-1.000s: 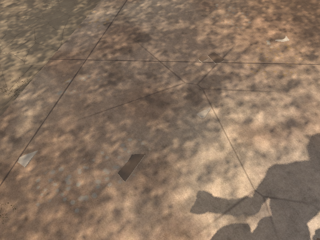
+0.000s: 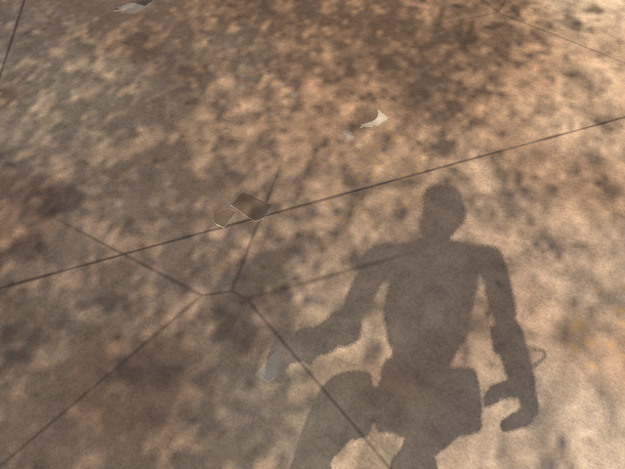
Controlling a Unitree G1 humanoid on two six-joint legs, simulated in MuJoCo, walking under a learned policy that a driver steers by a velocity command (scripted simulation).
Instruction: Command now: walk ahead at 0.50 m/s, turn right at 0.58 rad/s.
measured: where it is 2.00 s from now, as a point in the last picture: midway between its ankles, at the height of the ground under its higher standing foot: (327, 238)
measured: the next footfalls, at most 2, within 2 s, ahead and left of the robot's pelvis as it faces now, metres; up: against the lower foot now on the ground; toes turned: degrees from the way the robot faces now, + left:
left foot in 0.42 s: +0.42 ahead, +0.09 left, +0.00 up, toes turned -14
right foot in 0.94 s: +0.62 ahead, -0.17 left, +0.00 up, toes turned -13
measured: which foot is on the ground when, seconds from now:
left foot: up 0.00-0.40, down 0.42-0.94, up 0.96-1.00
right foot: down 0.00-0.42, up 0.44-0.92, down 0.94-1.00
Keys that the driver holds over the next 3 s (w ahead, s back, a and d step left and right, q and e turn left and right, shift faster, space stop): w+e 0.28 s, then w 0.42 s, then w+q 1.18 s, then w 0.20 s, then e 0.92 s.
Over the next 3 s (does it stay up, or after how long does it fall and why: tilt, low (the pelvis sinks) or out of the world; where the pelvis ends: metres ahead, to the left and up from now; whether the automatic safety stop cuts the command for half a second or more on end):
stays up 1.21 0.03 0.01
